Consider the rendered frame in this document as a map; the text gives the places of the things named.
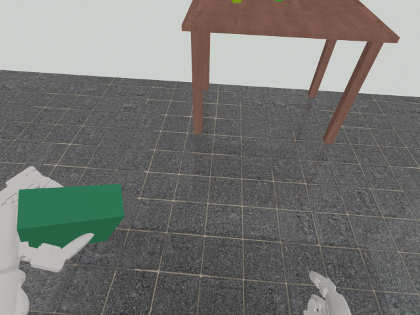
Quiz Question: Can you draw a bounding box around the right robot hand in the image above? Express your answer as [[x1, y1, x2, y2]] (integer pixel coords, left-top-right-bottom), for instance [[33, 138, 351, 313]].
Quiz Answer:
[[303, 271, 352, 315]]

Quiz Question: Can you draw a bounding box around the left robot forearm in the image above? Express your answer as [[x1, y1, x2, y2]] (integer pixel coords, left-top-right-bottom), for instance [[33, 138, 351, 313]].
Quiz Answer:
[[0, 268, 30, 315]]

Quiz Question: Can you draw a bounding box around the sponge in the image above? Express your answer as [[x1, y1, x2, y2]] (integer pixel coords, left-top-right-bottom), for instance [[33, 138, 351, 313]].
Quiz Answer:
[[17, 184, 125, 248]]

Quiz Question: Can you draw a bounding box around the left robot hand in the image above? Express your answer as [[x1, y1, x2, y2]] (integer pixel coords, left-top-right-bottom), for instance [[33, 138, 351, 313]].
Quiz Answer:
[[0, 166, 94, 272]]

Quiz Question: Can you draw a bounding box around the table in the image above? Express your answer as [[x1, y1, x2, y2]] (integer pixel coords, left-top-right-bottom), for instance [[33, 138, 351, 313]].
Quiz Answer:
[[181, 0, 400, 144]]

